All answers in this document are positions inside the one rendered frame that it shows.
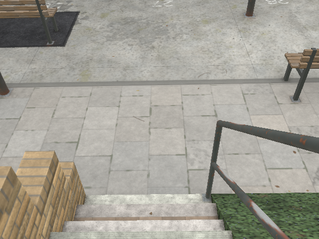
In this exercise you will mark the stairs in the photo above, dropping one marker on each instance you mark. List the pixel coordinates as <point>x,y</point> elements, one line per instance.
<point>145,216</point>

